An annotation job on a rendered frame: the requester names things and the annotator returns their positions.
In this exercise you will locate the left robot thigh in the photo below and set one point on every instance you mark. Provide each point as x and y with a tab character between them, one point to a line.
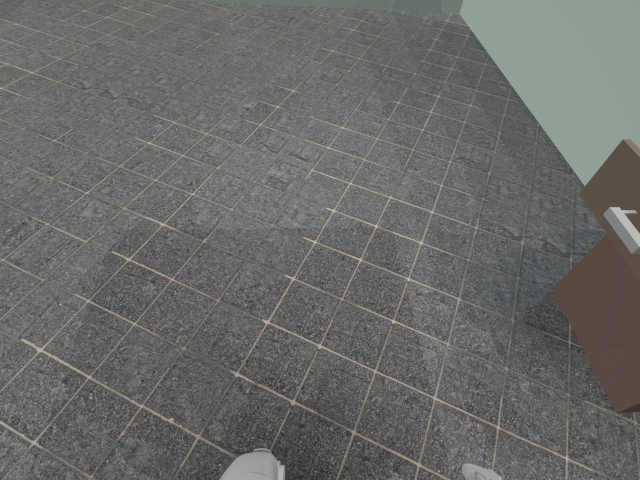
255	466

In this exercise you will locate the handle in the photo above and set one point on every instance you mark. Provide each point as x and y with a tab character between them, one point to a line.
624	228

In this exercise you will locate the robot left shin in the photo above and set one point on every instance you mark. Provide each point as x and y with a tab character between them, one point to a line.
263	450

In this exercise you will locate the cabinet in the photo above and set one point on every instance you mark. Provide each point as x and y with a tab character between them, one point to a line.
600	297

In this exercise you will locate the drawer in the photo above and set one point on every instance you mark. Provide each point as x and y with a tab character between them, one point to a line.
617	184

